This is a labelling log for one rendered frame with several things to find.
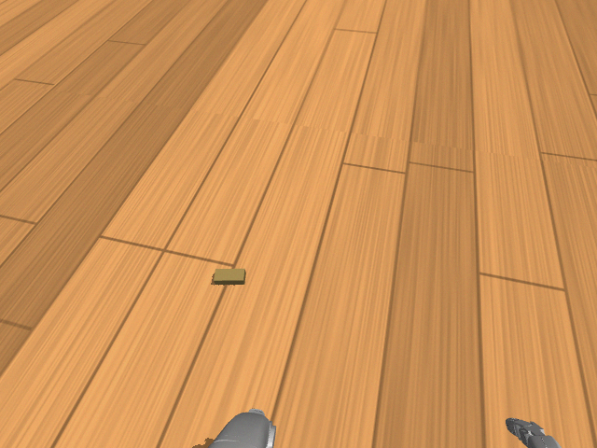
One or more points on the small box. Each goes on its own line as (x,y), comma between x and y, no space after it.
(229,276)

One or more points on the right robot hand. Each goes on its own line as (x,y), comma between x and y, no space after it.
(531,434)

